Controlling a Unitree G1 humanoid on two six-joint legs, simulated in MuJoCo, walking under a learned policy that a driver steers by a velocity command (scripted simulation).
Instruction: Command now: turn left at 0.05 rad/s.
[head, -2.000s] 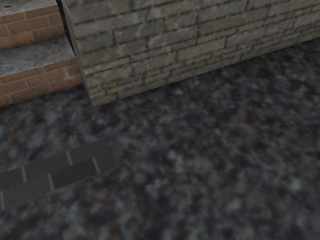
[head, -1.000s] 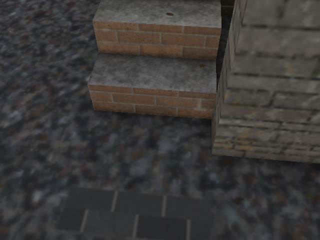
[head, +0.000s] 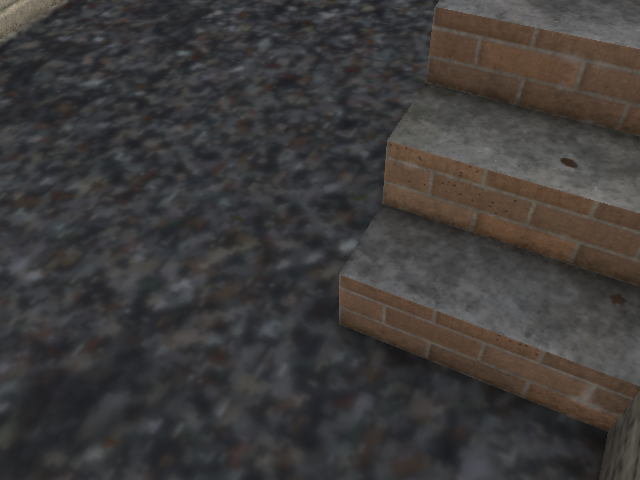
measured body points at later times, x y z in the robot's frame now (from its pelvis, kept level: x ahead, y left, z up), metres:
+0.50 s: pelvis +0.07 -0.01 -0.01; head +0.07 -0.01 +0.44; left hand +0.10 +0.25 -0.15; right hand +0.15 -0.27 -0.14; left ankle +0.03 +0.10 -0.72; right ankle +0.00 -0.13 -0.73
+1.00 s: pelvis +0.26 +0.05 +0.01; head +0.28 +0.06 +0.46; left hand +0.46 +0.28 -0.10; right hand +0.25 -0.21 -0.12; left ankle +0.17 +0.13 -0.73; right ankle +0.42 -0.13 -0.67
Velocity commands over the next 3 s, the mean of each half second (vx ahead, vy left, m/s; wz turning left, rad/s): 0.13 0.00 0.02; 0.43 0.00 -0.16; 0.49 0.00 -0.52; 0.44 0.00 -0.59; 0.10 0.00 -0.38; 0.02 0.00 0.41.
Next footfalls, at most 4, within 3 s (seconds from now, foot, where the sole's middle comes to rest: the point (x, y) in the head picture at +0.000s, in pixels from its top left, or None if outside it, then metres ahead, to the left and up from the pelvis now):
0.66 left None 0.21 0.13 -0.77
1.18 right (391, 478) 0.52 -0.09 -0.77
1.62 left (337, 381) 0.74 0.02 -0.77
2.14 right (558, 326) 0.75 -0.43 -0.57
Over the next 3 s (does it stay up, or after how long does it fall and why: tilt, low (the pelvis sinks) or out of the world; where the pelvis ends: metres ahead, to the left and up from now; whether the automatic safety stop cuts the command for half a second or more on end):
stays up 0.83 -0.24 0.19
